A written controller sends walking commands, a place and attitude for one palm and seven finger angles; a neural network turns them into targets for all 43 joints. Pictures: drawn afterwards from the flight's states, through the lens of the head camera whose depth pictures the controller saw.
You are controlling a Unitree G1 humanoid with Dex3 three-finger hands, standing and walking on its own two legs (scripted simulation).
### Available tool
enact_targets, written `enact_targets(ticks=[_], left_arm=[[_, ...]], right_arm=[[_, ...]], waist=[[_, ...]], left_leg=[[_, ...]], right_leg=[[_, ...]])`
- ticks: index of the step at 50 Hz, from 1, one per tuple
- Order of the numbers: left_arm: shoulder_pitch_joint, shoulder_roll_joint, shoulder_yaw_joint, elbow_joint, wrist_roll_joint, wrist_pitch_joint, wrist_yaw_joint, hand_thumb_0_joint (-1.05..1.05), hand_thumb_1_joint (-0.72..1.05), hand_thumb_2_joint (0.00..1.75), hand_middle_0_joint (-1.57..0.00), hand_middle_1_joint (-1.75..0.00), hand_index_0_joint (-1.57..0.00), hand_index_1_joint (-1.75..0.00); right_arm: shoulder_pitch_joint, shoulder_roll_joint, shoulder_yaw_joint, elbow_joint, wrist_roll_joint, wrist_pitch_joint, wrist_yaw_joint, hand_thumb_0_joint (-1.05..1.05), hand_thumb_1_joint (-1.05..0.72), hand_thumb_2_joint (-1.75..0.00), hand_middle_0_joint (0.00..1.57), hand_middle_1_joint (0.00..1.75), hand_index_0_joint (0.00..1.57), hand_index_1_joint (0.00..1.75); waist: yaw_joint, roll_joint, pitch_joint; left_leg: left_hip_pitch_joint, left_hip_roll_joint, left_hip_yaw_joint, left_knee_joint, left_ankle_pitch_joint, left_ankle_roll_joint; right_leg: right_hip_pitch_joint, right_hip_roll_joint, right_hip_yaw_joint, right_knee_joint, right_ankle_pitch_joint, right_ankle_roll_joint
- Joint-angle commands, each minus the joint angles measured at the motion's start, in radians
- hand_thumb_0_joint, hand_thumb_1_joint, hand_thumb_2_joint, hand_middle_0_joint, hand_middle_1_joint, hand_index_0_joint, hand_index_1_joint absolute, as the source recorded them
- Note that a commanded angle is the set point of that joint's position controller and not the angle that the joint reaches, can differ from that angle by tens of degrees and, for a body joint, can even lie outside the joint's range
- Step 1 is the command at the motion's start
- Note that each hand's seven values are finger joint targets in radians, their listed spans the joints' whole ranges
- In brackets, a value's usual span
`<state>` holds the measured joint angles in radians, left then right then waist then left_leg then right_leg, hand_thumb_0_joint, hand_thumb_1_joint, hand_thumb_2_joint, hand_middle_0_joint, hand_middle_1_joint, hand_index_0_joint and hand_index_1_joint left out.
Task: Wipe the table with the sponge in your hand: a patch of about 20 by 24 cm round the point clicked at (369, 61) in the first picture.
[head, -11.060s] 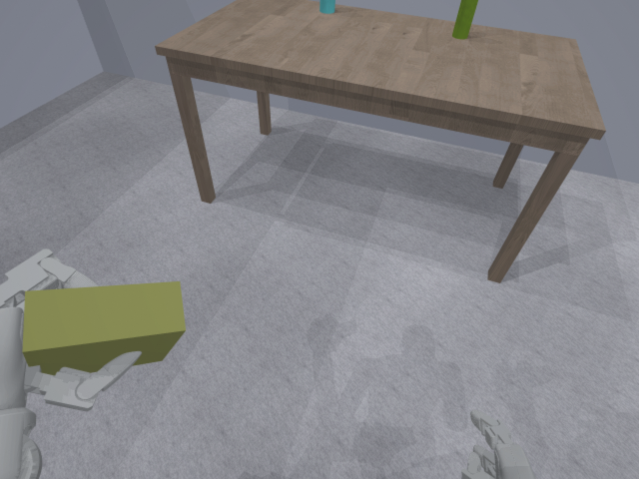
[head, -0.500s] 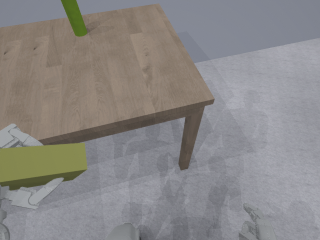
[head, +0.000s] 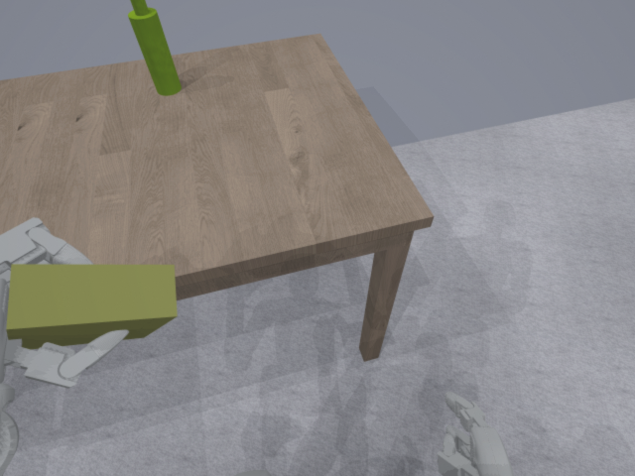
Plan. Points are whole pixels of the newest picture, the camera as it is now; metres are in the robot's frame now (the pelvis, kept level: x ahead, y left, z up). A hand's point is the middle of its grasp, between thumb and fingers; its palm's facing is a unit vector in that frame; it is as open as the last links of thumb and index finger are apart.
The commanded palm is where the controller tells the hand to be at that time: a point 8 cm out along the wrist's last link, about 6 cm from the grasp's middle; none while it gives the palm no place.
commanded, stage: come to a stop and stand still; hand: left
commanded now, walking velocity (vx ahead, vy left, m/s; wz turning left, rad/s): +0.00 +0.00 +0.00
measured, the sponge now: (114, 307) +0.23 +0.22 +0.15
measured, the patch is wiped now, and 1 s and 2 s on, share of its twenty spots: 0.00 0.00 0.00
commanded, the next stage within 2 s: look again from close up in 1.04 s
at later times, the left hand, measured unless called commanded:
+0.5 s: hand (77, 292) +0.24 +0.25 +0.17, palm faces +0.35 -0.88 -0.33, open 9.0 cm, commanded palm +0.18 +0.28 +0.18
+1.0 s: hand (41, 272) +0.26 +0.29 +0.17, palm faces +0.34 -0.87 -0.35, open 9.0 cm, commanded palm +0.20 +0.33 +0.18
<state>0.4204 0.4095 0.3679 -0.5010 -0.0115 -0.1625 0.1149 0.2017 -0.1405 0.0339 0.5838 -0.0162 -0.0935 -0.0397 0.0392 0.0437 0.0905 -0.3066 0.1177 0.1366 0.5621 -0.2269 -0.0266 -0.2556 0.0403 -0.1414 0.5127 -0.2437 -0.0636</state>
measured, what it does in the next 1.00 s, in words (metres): shifts its weight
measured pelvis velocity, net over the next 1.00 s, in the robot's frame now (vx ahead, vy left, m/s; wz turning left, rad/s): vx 0.02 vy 0.06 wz -0.06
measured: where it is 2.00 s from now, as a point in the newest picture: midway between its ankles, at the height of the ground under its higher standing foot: outside the picture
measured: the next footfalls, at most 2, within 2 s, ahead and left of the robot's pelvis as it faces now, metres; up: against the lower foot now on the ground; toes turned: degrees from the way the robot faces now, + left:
none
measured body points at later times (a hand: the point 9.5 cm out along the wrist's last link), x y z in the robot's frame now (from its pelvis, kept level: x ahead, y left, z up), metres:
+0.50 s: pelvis +0.00 +0.01 +0.01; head +0.02 +0.04 +0.46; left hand +0.21 +0.29 +0.19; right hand +0.15 -0.24 -0.05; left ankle +0.02 +0.11 -0.73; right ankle +0.02 -0.06 -0.73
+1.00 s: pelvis +0.02 +0.06 +0.01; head +0.05 +0.08 +0.46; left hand +0.23 +0.34 +0.19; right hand +0.21 -0.16 -0.06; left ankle +0.02 +0.11 -0.73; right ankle +0.02 -0.06 -0.73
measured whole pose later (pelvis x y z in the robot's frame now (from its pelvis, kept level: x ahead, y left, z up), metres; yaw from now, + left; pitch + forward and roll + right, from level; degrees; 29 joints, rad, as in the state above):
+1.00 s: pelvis +0.02 +0.06 +0.01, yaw -4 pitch +0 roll +0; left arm 0.39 0.36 0.33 -0.46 -0.04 -0.17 0.10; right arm 0.17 -0.18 0.04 0.55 -0.02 -0.09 -0.03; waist 0.05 -0.04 0.05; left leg -0.17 -0.08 0.03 0.38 -0.20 0.08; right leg -0.19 -0.01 -0.05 0.39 -0.20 0.00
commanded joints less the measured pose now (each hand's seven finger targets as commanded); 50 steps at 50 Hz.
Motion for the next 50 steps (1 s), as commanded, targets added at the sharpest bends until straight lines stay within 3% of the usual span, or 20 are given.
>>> enact_targets(ticks=[1, 2, 3, 5, 6, 7, 10, 12, 13, 16, 18, 23, 26, 27, 31, 32, 34, 43, 48, 50], left_arm=[[-0.203, 0.165, 0.173, 0.254, -0.026, -0.087, -0.041, 0.00, 0.10, 1.30, -1.20, -1.60, -1.20, -1.60], [-0.143, 0.064, 0.086, 0.173, -0.036, -0.110, -0.046, 0.00, 0.10, 1.30, -1.20, -1.60, -1.20, -1.60], [-0.161, 0.105, 0.084, 0.011, -0.042, -0.129, -0.033, 0.00, 0.10, 1.30, -1.20, -1.60, -1.20, -1.60], [-0.101, 0.104, 0.068, -0.053, -0.045, -0.128, -0.015, 0.00, 0.10, 1.30, -1.20, -1.60, -1.20, -1.60], [-0.078, 0.104, 0.065, -0.077, -0.041, -0.122, -0.007, 0.00, 0.10, 1.30, -1.20, -1.60, -1.20, -1.60], [-0.023, 0.115, 0.080, -0.083, -0.046, -0.117, 0.005, 0.00, 0.10, 1.30, -1.20, -1.60, -1.20, -1.60], [-0.079, 0.164, 0.122, -0.163, -0.038, -0.125, 0.018, 0.00, 0.10, 1.30, -1.20, -1.60, -1.20, -1.60], [-0.120, 0.217, 0.171, -0.203, -0.034, -0.130, 0.029, 0.00, 0.10, 1.30, -1.20, -1.60, -1.20, -1.60], [-0.130, 0.186, 0.151, -0.189, -0.033, -0.131, 0.029, 0.00, 0.10, 1.30, -1.20, -1.60, -1.20, -1.60], [-0.123, 0.164, 0.132, -0.165, -0.035, -0.130, 0.030, 0.00, 0.10, 1.30, -1.20, -1.60, -1.20, -1.60], [-0.131, 0.148, 0.113, -0.163, -0.036, -0.131, 0.022, 0.00, 0.10, 1.30, -1.20, -1.60, -1.20, -1.60], [-0.103, 0.101, 0.056, -0.141, -0.034, -0.118, 0.005, 0.00, 0.10, 1.30, -1.20, -1.60, -1.20, -1.60], [-0.104, 0.108, 0.062, -0.136, -0.032, -0.111, 0.006, 0.00, 0.10, 1.30, -1.20, -1.60, -1.20, -1.60], [-0.110, 0.118, 0.071, -0.147, -0.031, -0.109, 0.002, 0.00, 0.10, 1.30, -1.20, -1.60, -1.20, -1.60], [-0.112, 0.124, 0.078, -0.166, -0.038, -0.105, 0.000, 0.00, 0.10, 1.30, -1.20, -1.60, -1.20, -1.60], [-0.106, 0.130, 0.085, -0.176, -0.037, -0.102, -0.004, 0.00, 0.10, 1.30, -1.20, -1.60, -1.20, -1.60], [-0.102, 0.113, 0.071, -0.174, -0.041, -0.097, -0.004, 0.00, 0.10, 1.30, -1.20, -1.60, -1.20, -1.60], [-0.104, 0.097, 0.058, -0.179, -0.042, -0.077, -0.005, 0.00, 0.10, 1.30, -1.20, -1.60, -1.20, -1.60], [-0.119, 0.097, 0.056, -0.194, -0.036, -0.074, 0.002, 0.00, 0.10, 1.30, -1.20, -1.60, -1.20, -1.60], [-0.113, 0.104, 0.064, -0.194, -0.035, -0.074, 0.007, 0.00, 0.10, 1.30, -1.20, -1.60, -1.20, -1.60]], right_arm=[[-0.008, -0.155, -0.096, -0.143, 0.030, -0.105, -0.019, 0.00, -0.90, -0.90, 0.20, 0.30, 0.20, 0.30], [-0.007, -0.150, -0.085, -0.159, 0.035, -0.107, 0.004, 0.00, -0.90, -0.90, 0.20, 0.30, 0.20, 0.30], [-0.006, -0.158, -0.071, -0.158, 0.039, -0.104, 0.021, 0.00, -0.90, -0.90, 0.20, 0.30, 0.20, 0.30], [-0.056, -0.162, -0.066, -0.159, 0.040, -0.109, 0.025, 0.00, -0.90, -0.90, 0.20, 0.30, 0.20, 0.30], [-0.066, -0.166, -0.068, -0.155, 0.036, -0.110, 0.023, 0.00, -0.90, -0.90, 0.20, 0.30, 0.20, 0.30], [-0.088, -0.169, -0.065, -0.153, 0.039, -0.110, 0.019, 0.00, -0.90, -0.90, 0.20, 0.30, 0.20, 0.30], [-0.087, -0.182, -0.062, -0.155, 0.026, -0.103, 0.003, 0.00, -0.90, -0.90, 0.20, 0.30, 0.20, 0.30], [-0.095, -0.185, -0.062, -0.155, 0.020, -0.098, -0.008, 0.00, -0.90, -0.90, 0.20, 0.30, 0.20, 0.30], [-0.087, -0.182, -0.063, -0.151, 0.018, -0.097, -0.010, 0.00, -0.90, -0.90, 0.20, 0.30, 0.20, 0.30], [-0.075, -0.183, -0.066, -0.156, 0.017, -0.095, -0.013, 0.00, -0.90, -0.90, 0.20, 0.30, 0.20, 0.30], [-0.064, -0.177, -0.063, -0.159, 0.013, -0.096, -0.010, 0.00, -0.90, -0.90, 0.20, 0.30, 0.20, 0.30], [-0.056, -0.184, -0.057, -0.163, 0.009, -0.103, -0.003, 0.00, -0.90, -0.90, 0.20, 0.30, 0.20, 0.30], [-0.055, -0.190, -0.054, -0.162, 0.007, -0.103, -0.001, 0.00, -0.90, -0.90, 0.20, 0.30, 0.20, 0.30], [-0.063, -0.189, -0.050, -0.163, 0.003, -0.105, 0.001, 0.00, -0.90, -0.90, 0.20, 0.30, 0.20, 0.30], [-0.065, -0.186, -0.046, -0.165, 0.002, -0.099, 0.001, 0.00, -0.90, -0.90, 0.20, 0.30, 0.20, 0.30], [-0.074, -0.185, -0.043, -0.167, -0.001, -0.099, 0.002, 0.00, -0.90, -0.90, 0.20, 0.30, 0.20, 0.30], [-0.070, -0.182, -0.042, -0.167, 0.002, -0.091, 0.001, 0.00, -0.90, -0.90, 0.20, 0.30, 0.20, 0.30], [-0.084, -0.180, -0.046, -0.170, 0.003, -0.059, 0.000, 0.00, -0.90, -0.90, 0.20, 0.30, 0.20, 0.30], [-0.093, -0.182, -0.053, -0.172, 0.002, -0.049, -0.001, 0.00, -0.90, -0.90, 0.20, 0.30, 0.20, 0.30], [-0.094, -0.184, -0.056, -0.175, 0.003, -0.046, -0.001, 0.00, -0.90, -0.90, 0.20, 0.30, 0.20, 0.30]], waist=[[0.029, -0.157, -0.162], [0.022, -0.058, -0.237], [0.016, -0.094, -0.265], [0.031, -0.241, -0.241], [0.029, -0.236, -0.227], [0.024, -0.161, -0.211], [0.006, -0.096, -0.166], [-0.001, -0.037, -0.145], [-0.007, -0.015, -0.151], [-0.011, 0.013, -0.130], [-0.018, -0.006, -0.127], [-0.018, 0.026, -0.125], [-0.011, 0.002, -0.159], [-0.014, 0.037, -0.173], [-0.009, 0.008, -0.217], [-0.012, 0.038, -0.226], [-0.012, 0.016, -0.234], [-0.011, 0.057, -0.223], [-0.011, 0.093, -0.208], [-0.008, 0.070, -0.206]], left_leg=[[0.023, -0.097, -0.054, 0.057, -0.017, 0.033], [0.004, -0.103, -0.071, -0.019, -0.006, 0.042], [0.014, -0.107, -0.077, -0.060, 0.006, 0.045], [0.027, -0.119, -0.105, -0.076, -0.009, 0.063], [0.039, -0.120, -0.114, -0.083, 0.000, 0.069], [0.062, -0.107, -0.122, -0.103, -0.005, 0.072], [0.061, -0.110, -0.148, -0.087, -0.022, 0.064], [0.074, -0.110, -0.163, -0.077, -0.014, 0.059], [0.087, -0.110, -0.162, -0.079, -0.003, 0.060], [0.092, -0.114, -0.161, -0.076, -0.014, 0.061], [0.122, -0.117, -0.156, -0.112, -0.010, 0.055], [0.096, -0.099, -0.185, -0.229, 0.010, 0.053], [0.074, -0.082, -0.214, -0.264, 0.075, 0.056], [0.098, -0.083, -0.210, -0.272, 0.118, 0.047], [0.113, -0.072, -0.230, -0.253, 0.220, 0.044], [0.140, -0.076, -0.220, -0.247, 0.267, 0.034], [0.144, -0.062, -0.235, -0.243, 0.308, 0.027], [0.198, -0.033, -0.261, -0.253, 0.441, -0.042], [0.183, -0.025, -0.269, -0.281, 0.376, -0.058], [0.165, -0.025, -0.269, -0.277, 0.361, -0.057]], right_leg=[[0.048, -0.248, 0.399, -0.227, 0.345, 0.061], [0.201, -0.258, 0.358, -0.155, 0.440, 0.058], [0.257, -0.241, 0.298, -0.147, 0.446, 0.089], [0.220, -0.222, 0.280, -0.208, 0.245, 0.139], [0.191, -0.209, 0.288, -0.234, 0.144, 0.144], [0.148, -0.207, 0.292, -0.244, 0.057, 0.133], [0.058, -0.199, 0.324, -0.317, -0.199, 0.100], [0.024, -0.202, 0.343, -0.333, -0.245, 0.084], [0.027, -0.194, 0.335, -0.330, -0.233, 0.076], [0.025, -0.174, 0.334, -0.356, -0.241, 0.090], [0.027, -0.146, 0.291, -0.355, -0.225, 0.094], [0.119, -0.076, 0.201, -0.298, -0.066, 0.098], [0.197, -0.058, 0.183, -0.246, 0.095, 0.089], [0.193, -0.050, 0.175, -0.230, 0.137, 0.079], [0.227, -0.058, 0.163, -0.198, 0.233, 0.063], [0.208, -0.052, 0.154, -0.181, 0.258, 0.058], [0.214, -0.052, 0.146, -0.168, 0.267, 0.056], [0.132, -0.032, 0.114, -0.108, 0.162, 0.051], [0.124, -0.026, 0.110, -0.097, 0.091, 0.050], [0.146, -0.028, 0.112, -0.111, 0.102, 0.051]])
